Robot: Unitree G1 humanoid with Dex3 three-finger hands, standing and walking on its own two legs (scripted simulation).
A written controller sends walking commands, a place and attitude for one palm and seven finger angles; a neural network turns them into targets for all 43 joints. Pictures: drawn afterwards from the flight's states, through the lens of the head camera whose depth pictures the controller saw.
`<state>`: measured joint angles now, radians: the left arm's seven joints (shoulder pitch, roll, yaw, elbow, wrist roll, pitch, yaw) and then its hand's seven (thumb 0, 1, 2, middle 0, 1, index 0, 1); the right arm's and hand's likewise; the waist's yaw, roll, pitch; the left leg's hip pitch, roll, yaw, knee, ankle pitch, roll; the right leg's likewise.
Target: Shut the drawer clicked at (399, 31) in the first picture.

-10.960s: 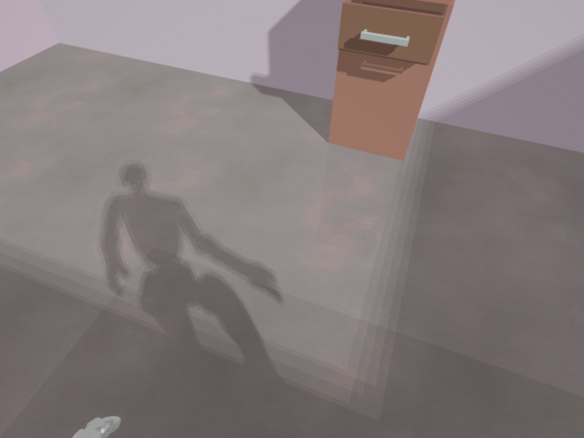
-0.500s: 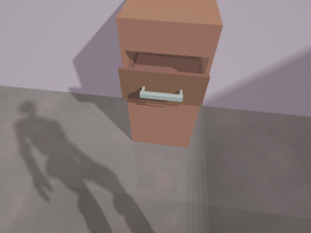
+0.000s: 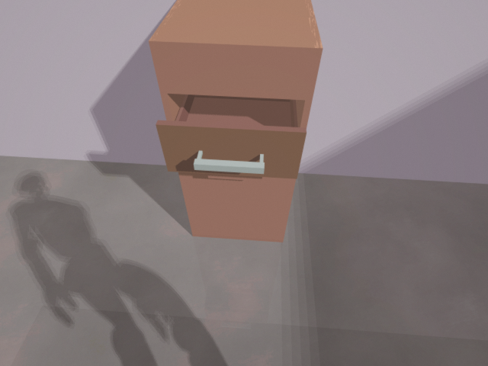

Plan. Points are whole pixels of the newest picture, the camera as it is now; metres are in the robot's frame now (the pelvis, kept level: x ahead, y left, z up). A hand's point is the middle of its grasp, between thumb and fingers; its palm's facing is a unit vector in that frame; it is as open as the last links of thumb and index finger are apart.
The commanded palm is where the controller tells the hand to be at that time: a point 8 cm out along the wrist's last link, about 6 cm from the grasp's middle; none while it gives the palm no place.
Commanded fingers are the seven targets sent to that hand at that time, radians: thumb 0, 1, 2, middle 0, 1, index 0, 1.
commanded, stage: shuffle to correct the standing spot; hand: left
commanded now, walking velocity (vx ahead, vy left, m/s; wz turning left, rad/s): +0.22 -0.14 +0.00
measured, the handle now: (230, 161) +0.63 +0.07 -0.08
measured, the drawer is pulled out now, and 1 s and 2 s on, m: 0.14 0.14 0.14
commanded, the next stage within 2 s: come to a stop and stand still in 0.74 s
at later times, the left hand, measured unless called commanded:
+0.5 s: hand out of the picture +0.09 +0.13 -0.18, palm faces +0.03 -0.99 -0.13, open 7.4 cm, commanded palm none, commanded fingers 0.00 0.90 0.90 -0.20 -0.30 -0.20 -0.30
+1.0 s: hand (236, 346) +0.20 +0.03 -0.18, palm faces +0.04 -0.99 -0.13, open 7.3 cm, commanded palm none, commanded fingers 0.00 0.90 0.90 -0.20 -0.30 -0.20 -0.30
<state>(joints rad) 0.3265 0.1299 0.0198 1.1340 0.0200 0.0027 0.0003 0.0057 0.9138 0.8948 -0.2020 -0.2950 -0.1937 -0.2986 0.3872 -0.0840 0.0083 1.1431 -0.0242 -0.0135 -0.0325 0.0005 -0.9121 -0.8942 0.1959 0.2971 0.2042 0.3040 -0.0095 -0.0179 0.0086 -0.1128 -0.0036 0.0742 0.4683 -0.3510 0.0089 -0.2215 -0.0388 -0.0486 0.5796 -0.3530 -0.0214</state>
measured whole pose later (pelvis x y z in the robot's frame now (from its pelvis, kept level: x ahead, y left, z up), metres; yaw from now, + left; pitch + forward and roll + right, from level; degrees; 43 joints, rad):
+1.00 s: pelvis +0.19 -0.13 +0.00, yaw -2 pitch -2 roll -2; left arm 0.27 0.15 0.04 1.08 0.00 -0.01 0.01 0.00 0.92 0.89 -0.20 -0.30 -0.20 -0.30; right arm 0.23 -0.15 -0.02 1.07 -0.02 -0.01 -0.03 0.00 -0.93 -0.89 0.19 0.30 0.20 0.30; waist 0.01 -0.01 0.06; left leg -0.26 0.02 0.09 0.56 -0.26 0.04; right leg -0.16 0.06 -0.12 0.49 -0.30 -0.06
